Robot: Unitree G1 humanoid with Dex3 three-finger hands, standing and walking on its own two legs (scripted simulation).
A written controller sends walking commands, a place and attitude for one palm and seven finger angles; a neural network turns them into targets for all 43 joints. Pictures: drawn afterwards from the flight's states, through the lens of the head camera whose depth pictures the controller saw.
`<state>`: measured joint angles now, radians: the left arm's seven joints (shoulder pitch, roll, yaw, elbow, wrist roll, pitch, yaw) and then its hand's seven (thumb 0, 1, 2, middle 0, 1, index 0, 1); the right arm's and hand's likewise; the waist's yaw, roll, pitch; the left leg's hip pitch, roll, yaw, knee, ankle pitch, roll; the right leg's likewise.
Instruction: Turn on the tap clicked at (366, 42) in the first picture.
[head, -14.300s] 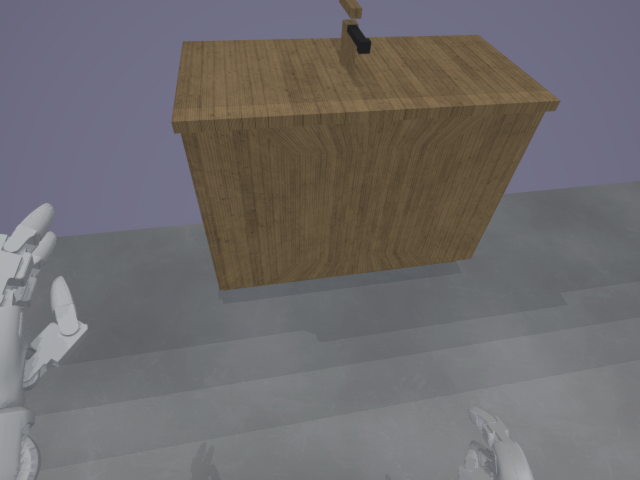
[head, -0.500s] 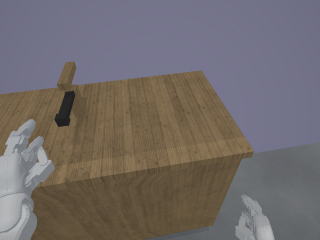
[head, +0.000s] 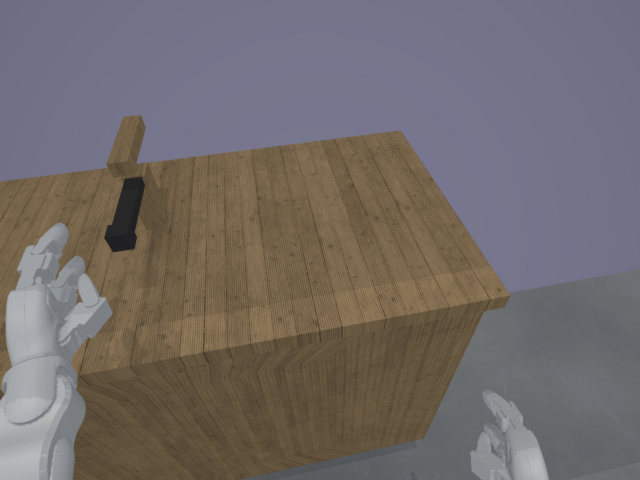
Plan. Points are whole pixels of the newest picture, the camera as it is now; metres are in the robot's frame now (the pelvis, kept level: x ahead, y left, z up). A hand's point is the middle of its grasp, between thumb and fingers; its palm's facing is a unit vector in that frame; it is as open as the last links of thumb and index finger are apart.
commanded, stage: reach beside the lever's end, fingers flat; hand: left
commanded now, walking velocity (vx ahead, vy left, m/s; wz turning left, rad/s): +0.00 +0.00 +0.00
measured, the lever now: (121, 237) +0.36 +0.32 +0.12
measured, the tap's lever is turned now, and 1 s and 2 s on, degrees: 0 0 2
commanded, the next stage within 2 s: push the lever round in 1.20 s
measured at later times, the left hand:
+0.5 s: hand (91, 286) +0.28 +0.31 +0.12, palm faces +0.54 -0.84 -0.10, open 7.7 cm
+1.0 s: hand (107, 265) +0.32 +0.32 +0.10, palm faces +0.52 -0.85 -0.10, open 7.8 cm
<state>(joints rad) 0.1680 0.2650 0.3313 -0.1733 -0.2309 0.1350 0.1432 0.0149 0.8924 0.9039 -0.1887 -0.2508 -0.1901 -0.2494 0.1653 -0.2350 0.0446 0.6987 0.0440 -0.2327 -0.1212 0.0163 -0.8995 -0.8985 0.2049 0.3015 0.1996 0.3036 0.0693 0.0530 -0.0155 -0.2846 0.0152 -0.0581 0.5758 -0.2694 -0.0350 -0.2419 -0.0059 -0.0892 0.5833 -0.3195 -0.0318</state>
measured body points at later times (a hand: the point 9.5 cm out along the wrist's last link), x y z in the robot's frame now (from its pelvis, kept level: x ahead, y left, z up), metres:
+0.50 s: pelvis -0.01 +0.00 +0.00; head +0.00 -0.02 +0.45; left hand +0.24 +0.35 +0.13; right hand +0.18 -0.24 -0.09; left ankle +0.03 +0.14 -0.73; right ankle +0.00 -0.10 -0.73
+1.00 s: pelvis +0.00 +0.01 +0.00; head +0.02 +0.00 +0.45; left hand +0.29 +0.37 +0.11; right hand +0.13 -0.25 -0.11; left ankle +0.03 +0.14 -0.73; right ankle +0.00 -0.10 -0.73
